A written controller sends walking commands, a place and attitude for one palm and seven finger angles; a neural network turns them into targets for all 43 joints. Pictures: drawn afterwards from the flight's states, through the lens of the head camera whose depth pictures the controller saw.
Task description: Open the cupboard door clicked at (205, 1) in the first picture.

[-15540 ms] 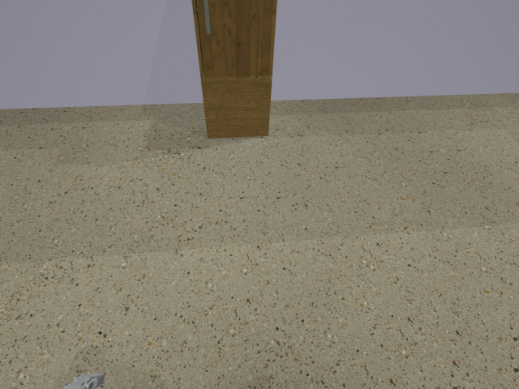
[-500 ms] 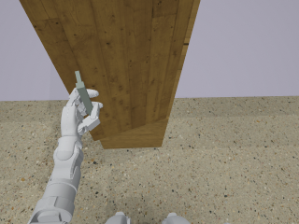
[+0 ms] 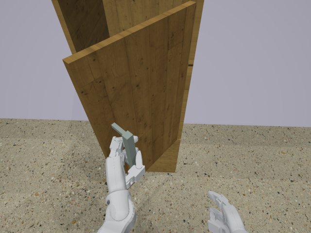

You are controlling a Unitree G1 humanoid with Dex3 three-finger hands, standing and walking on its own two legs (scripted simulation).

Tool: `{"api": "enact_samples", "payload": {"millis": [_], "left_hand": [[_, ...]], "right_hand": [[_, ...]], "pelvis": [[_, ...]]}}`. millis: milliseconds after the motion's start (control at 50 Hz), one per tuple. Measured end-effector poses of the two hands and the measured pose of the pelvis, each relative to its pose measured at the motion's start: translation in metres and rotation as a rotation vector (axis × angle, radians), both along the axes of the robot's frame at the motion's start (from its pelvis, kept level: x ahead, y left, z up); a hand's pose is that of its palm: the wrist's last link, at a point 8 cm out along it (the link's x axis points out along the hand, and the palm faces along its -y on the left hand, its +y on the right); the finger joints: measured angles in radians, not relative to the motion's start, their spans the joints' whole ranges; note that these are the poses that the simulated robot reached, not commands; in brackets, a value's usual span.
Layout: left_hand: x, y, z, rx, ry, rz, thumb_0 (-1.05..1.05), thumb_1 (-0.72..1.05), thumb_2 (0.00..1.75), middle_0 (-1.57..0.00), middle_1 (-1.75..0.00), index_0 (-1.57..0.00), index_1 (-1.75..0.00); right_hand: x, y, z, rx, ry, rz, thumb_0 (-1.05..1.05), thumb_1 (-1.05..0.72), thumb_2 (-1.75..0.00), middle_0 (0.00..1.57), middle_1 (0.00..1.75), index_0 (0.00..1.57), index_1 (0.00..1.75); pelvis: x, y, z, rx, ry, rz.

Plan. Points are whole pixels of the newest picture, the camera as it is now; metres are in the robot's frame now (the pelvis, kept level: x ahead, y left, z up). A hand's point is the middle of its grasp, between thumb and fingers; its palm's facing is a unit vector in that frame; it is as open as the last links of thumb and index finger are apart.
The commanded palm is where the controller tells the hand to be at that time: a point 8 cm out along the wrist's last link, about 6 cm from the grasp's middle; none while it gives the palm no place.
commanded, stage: open thumb and fingers to let go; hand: left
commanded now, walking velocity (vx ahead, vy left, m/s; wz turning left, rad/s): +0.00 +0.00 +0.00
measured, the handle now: (126, 149) +0.33 +0.09 +0.04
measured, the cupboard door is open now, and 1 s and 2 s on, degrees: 50 49 49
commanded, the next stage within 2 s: slide the hand sideways off the handle in 0.90 s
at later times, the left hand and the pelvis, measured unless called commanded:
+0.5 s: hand (142, 163) +0.29 +0.04 +0.04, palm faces +0.37 -0.93 -0.03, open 10.6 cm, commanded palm +0.25 +0.10 +0.04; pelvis -0.02 -0.03 -0.01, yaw +2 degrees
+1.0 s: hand (140, 166) +0.28 +0.05 +0.03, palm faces +0.26 -0.97 -0.02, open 15.4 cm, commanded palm +0.25 +0.10 +0.04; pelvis -0.02 +0.01 -0.01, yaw +0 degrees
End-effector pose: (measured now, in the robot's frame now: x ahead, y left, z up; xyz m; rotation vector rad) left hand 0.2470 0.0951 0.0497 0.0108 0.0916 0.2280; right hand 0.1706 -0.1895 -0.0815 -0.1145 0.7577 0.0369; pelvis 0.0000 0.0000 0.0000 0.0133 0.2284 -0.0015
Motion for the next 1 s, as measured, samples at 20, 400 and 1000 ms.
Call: {"api": "enact_samples", "payload": {"millis": [20,400,1000], "left_hand": [[-0.002,-0.002,0.0,0.005,0.001,0.004,0.03,0.7,0.76,-0.27,-1.18,-0.3,-1.29],[0.001,-0.008,-0.011,0.034,-0.04,0.171,0.01,0.29,0.66,-0.35,-1.27,-0.34,-1.28],[0.004,-0.001,-0.015,0.016,-0.056,0.031,-0.01,-0.49,0.3,-0.26,-0.51,-0.27,-0.52]], "right_hand": [[0.0,-0.004,0.001,-0.005,-0.006,0.001,0.01,-0.91,-0.9,0.2,0.3,0.2,0.3],[-0.031,-0.063,-0.037,-0.075,0.105,-0.019,0.01,-0.91,-0.9,0.2,0.3,0.19,0.3],[-0.032,-0.021,-0.021,-0.089,0.05,-0.054,0.01,-0.91,-0.9,0.2,0.3,0.19,0.3]], "pelvis": [[0.0,-0.003,0.0,0.001,-0.002,0.004],[-0.018,-0.035,-0.009,0.039,0.039,0.037],[-0.022,0.006,-0.009,0.0,0.025,-0.003]]}}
